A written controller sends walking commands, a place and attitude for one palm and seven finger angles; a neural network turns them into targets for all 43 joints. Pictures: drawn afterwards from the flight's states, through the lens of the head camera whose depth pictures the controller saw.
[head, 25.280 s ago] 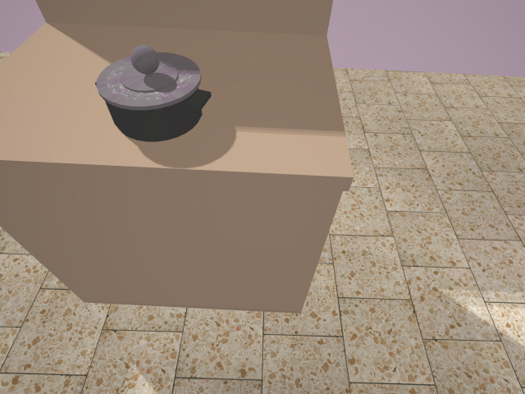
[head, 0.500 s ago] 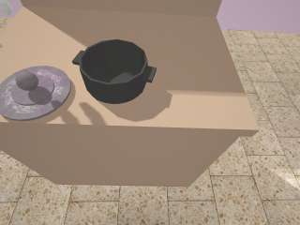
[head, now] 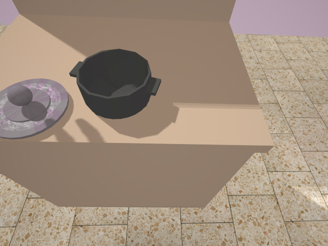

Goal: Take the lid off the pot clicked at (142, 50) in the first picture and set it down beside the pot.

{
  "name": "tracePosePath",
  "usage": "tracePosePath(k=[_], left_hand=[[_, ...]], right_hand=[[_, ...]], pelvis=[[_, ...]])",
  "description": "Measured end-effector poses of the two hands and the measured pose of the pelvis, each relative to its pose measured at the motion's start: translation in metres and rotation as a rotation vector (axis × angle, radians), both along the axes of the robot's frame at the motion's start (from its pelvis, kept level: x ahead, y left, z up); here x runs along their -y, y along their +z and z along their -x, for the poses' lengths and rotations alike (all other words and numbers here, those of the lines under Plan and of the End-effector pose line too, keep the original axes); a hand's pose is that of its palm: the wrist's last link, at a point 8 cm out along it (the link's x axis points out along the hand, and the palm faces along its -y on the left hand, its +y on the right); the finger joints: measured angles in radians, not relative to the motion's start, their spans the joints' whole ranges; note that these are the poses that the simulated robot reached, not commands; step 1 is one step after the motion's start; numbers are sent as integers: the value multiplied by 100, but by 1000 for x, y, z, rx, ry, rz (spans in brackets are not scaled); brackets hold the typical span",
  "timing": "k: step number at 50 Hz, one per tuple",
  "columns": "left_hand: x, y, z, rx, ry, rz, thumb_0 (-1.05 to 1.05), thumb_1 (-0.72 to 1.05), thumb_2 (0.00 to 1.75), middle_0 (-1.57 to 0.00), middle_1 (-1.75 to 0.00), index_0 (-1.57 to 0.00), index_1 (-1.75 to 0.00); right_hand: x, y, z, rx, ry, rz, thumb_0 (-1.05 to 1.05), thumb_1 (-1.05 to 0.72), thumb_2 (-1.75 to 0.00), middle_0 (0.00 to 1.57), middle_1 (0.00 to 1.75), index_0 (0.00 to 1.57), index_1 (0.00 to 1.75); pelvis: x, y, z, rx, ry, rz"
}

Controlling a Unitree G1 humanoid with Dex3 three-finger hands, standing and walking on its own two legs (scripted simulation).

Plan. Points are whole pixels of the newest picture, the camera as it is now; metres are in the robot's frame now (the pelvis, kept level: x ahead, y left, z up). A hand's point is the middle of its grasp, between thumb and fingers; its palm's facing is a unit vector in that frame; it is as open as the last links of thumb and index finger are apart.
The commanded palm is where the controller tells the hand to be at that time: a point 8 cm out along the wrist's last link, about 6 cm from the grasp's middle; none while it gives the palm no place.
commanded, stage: draw the hand back to the body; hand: left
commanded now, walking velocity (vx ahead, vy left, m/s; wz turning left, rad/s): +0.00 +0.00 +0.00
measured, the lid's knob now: (20, 95) +0.46 +0.34 +0.10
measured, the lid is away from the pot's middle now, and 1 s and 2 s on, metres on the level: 0.23 0.23 0.23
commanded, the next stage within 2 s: step back with the hand held close in 2.00 s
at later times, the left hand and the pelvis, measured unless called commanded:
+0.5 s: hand out of the picture +0.42 +0.27 +0.29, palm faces +0.41 -0.87 -0.27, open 10.9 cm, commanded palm +0.35 +0.31 +0.30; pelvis +0.00 -0.02 +0.01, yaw -1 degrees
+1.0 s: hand out of the picture +0.33 +0.24 +0.29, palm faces +0.49 -0.84 -0.22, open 8.7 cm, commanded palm +0.27 +0.27 +0.29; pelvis -0.01 -0.05 +0.01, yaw -1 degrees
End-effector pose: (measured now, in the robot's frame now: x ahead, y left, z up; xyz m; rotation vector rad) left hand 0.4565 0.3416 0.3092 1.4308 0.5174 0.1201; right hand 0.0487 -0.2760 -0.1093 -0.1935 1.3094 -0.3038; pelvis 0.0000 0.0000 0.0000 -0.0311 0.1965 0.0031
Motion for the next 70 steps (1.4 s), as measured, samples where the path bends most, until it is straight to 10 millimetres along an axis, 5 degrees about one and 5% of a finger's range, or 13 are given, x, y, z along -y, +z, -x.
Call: tracePosePath(k=[12,18,26,41,56,70], left_hand=[[11,-8,33,57,-82,-49,0,-6,76,-41,-77,-41,-78],[24,-7,55,643,-195,659,0,-6,75,-41,-77,-42,-78],[35,-13,82,1005,-139,964,0,-1,76,-39,-74,-40,-75],[47,-17,140,1114,-111,930,0,30,81,-32,-59,-33,-60],[74,-20,200,1139,-181,910,1,66,87,-25,-41,-26,-42],[83,-26,250,1169,-243,900,1,87,90,-21,-31,-22,-32]], right_hand=[[-12,2,-47,109,75,-50,0,-90,-90,20,29,20,30],[-29,13,-70,252,167,-66,0,-91,-90,20,29,20,30],[-18,30,-81,362,181,-31,0,-90,-90,21,30,20,30],[22,30,-88,398,198,12,1,-90,-90,20,29,20,30],[1,38,-119,537,273,-44,1,-90,-90,20,29,20,30],[-13,45,-122,580,305,-42,1,-90,-90,21,30,20,30]], pelvis=[[-1,1,5,37,13,-3],[5,4,8,102,-4,-13],[19,8,3,158,-27,-10],[39,10,4,199,-27,-21],[48,10,14,248,-17,-25],[43,11,21,282,-14,-22]])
